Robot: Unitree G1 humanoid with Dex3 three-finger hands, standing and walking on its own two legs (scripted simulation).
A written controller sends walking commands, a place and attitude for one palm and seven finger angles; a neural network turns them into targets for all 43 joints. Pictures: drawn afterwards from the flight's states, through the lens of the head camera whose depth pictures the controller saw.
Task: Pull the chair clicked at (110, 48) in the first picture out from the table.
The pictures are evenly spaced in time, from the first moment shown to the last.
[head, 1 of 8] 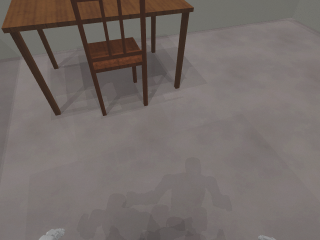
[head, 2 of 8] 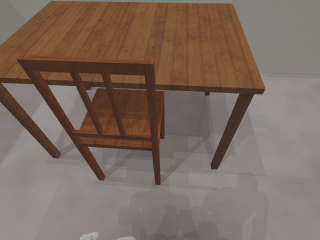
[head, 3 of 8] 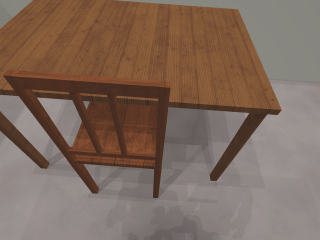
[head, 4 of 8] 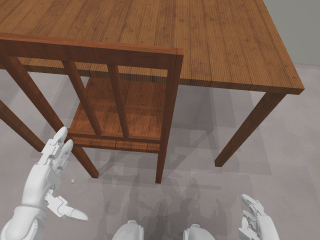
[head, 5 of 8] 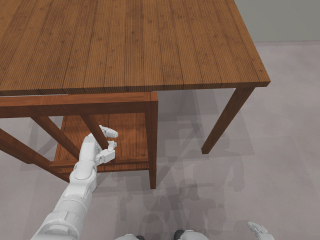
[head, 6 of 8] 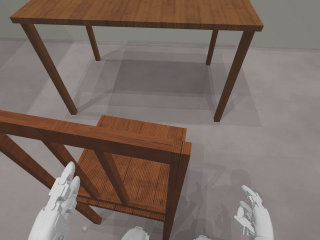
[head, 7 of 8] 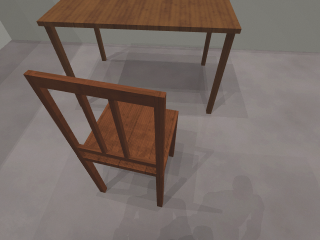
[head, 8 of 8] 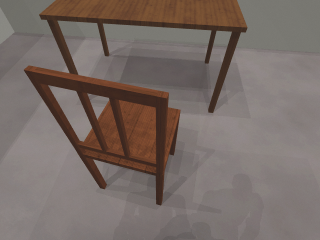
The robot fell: no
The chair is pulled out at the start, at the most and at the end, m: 0.00 0.64 0.63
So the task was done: yes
